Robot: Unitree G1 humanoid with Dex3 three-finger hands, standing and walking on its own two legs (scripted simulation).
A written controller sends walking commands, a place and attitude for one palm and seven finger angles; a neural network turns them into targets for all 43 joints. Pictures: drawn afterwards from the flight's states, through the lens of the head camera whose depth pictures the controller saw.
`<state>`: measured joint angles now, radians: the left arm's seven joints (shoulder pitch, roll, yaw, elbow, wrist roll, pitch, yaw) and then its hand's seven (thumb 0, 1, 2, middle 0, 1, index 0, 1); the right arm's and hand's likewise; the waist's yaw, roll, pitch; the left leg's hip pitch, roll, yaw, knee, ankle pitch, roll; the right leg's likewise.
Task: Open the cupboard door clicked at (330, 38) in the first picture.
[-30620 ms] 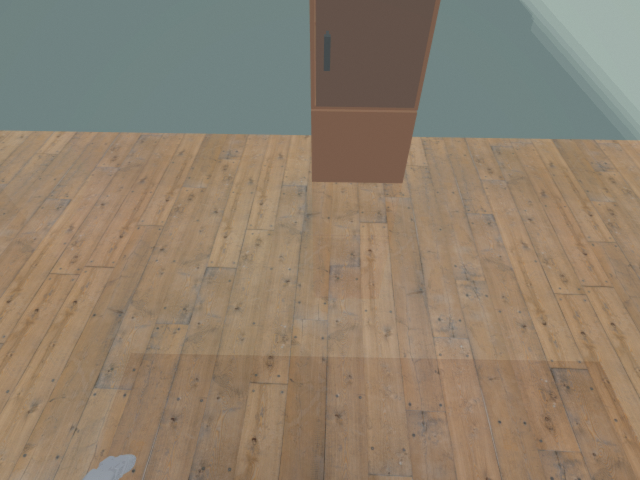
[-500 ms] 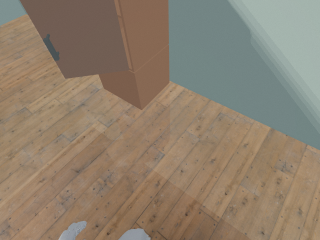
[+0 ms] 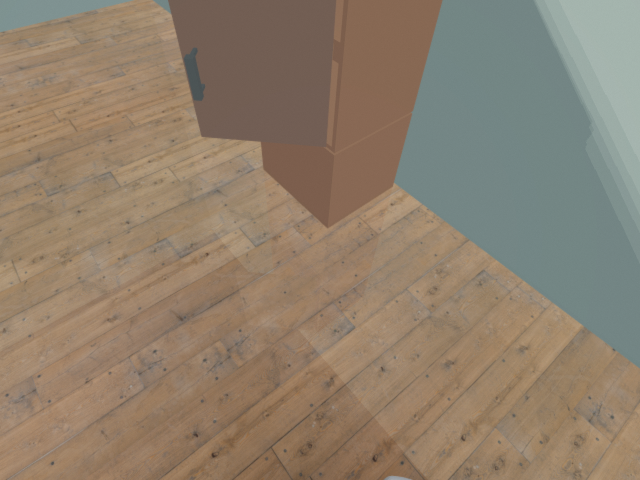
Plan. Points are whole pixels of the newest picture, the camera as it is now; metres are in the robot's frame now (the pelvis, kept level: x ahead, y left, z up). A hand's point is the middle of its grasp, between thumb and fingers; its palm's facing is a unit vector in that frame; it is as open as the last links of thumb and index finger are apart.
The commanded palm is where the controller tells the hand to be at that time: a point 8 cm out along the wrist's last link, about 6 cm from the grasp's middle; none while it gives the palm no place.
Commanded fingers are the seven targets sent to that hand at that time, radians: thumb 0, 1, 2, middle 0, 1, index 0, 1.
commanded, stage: take the last steps up to it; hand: left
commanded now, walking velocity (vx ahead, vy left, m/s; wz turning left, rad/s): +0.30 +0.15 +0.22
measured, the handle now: (196, 74) +1.07 +0.43 -0.11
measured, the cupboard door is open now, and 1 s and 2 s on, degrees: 45 45 45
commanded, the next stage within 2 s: come to a stop and stand still in 1.28 s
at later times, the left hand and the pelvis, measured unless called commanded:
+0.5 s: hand out of the picture +0.05 +0.22 -0.19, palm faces +0.22 -0.96 -0.16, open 7.4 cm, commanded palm none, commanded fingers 0.00 0.90 0.90 -0.20 -0.30 -0.20 -0.30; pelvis +0.13 +0.05 -0.01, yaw +7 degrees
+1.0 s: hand (180, 298) +0.40 +0.28 -0.15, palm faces +0.11 -0.97 -0.22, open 7.4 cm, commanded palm none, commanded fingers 0.00 0.90 0.90 -0.20 -0.30 -0.20 -0.30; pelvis +0.31 +0.09 -0.01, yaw +5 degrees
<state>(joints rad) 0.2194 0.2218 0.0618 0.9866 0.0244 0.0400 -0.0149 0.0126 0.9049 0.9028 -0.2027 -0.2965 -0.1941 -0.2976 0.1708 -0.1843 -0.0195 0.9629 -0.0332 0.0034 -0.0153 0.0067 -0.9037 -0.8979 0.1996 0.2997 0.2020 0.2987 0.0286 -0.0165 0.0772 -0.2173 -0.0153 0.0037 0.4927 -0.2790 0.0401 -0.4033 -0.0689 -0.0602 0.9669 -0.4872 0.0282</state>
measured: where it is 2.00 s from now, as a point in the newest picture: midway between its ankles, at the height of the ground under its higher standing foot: (279, 382)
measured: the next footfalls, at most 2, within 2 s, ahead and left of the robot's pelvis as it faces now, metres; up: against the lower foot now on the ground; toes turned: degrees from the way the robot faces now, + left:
right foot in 0.14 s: +0.08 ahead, -0.14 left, +0.00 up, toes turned -3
left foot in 0.50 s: +0.24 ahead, +0.19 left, +0.00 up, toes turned +14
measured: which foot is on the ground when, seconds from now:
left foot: down 0.00-0.12, up 0.14-0.48, down 0.50-0.92, up 0.94-1.00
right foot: up 0.00-0.12, down 0.14-0.50, up 0.52-0.88, down 0.90-1.00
